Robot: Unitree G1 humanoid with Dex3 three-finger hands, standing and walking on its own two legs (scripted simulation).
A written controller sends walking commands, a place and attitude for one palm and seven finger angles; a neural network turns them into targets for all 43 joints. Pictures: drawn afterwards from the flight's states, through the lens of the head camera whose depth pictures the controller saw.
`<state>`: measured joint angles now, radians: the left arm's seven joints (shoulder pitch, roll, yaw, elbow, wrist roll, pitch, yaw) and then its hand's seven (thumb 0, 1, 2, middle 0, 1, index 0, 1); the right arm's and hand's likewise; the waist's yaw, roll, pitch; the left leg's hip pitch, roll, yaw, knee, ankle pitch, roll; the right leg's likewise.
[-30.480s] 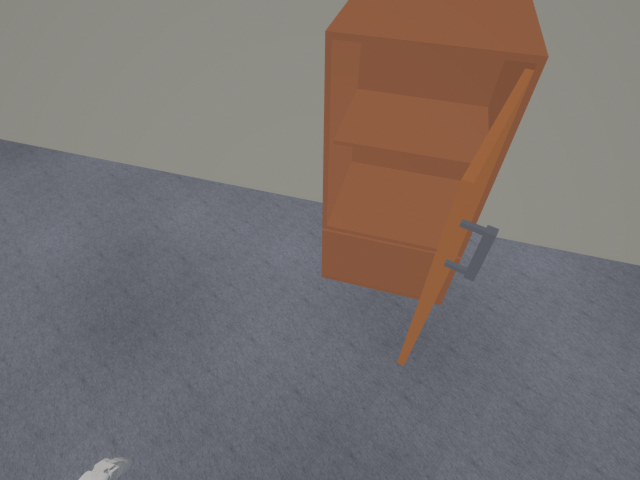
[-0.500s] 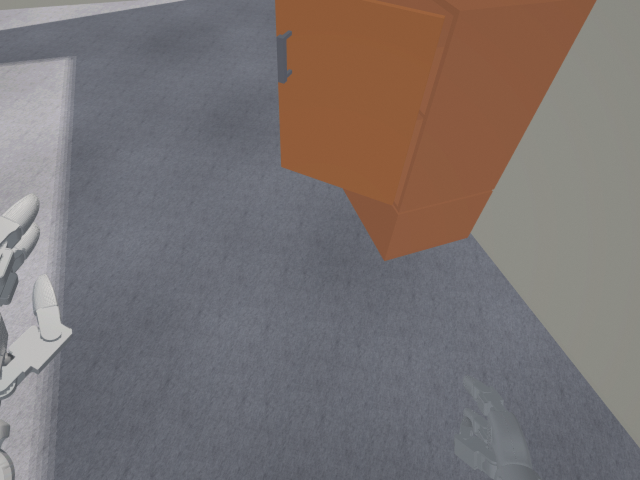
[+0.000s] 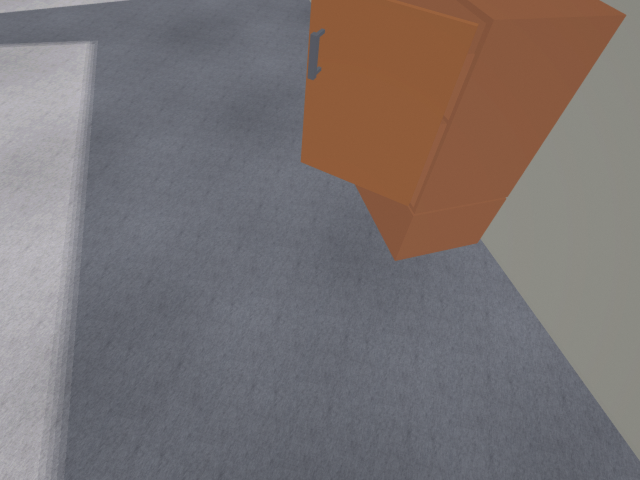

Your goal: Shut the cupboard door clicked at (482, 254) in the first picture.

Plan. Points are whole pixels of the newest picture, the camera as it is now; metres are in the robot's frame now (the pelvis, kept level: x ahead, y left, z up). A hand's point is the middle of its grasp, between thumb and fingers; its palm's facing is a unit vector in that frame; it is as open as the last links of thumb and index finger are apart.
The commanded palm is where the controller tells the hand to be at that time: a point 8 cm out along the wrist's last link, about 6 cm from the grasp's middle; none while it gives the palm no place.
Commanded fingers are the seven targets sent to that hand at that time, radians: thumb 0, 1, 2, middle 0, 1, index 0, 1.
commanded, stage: let the arm hang, fingers relaxed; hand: left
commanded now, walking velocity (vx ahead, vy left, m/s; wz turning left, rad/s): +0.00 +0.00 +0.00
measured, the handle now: (316, 54) +1.16 +0.07 -0.04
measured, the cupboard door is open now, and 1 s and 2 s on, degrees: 45 45 45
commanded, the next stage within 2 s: look to check the result in 0.68 s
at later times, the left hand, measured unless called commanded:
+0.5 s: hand out of the picture -0.06 +0.20 -0.17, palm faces +0.00 -0.98 -0.19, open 7.4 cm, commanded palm none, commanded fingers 0.00 0.90 0.90 -0.20 -0.30 -0.20 -0.30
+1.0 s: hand out of the picture -0.03 +0.19 -0.17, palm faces -0.02 -0.98 -0.20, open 7.4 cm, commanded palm none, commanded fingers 0.00 0.90 0.90 -0.20 -0.30 -0.20 -0.30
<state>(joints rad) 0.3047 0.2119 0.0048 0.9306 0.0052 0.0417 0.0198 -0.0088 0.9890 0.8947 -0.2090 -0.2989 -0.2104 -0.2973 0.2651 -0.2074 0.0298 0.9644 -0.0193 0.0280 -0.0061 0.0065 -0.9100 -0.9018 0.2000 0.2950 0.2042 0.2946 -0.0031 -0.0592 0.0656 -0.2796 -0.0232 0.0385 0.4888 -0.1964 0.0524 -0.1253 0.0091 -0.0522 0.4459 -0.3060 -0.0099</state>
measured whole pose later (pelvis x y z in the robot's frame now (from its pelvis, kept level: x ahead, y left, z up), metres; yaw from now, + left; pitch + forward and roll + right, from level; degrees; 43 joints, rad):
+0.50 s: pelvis -0.03 +0.02 +0.00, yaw -2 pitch -2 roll -1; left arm 0.35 0.15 0.00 1.14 0.02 0.01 0.03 0.00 0.91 0.90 -0.20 -0.30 -0.20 -0.30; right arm 0.28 -0.16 -0.01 1.12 -0.01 0.02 -0.02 0.00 -0.91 -0.90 0.20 0.30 0.20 0.29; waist 0.00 0.01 0.02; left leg -0.24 -0.05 0.09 0.37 -0.10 0.08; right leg -0.14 -0.02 -0.01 0.41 -0.24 0.02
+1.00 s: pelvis -0.02 +0.01 +0.01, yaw -2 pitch -1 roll +0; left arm 0.31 0.16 0.01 1.15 0.02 0.00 0.03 0.00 0.90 0.90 -0.20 -0.30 -0.20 -0.30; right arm 0.28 -0.16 -0.01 1.13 -0.01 0.00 -0.03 0.00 -0.91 -0.90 0.20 0.29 0.20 0.29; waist -0.01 0.01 0.04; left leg -0.23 -0.03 0.08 0.37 -0.12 0.06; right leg -0.12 0.00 -0.01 0.38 -0.24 0.00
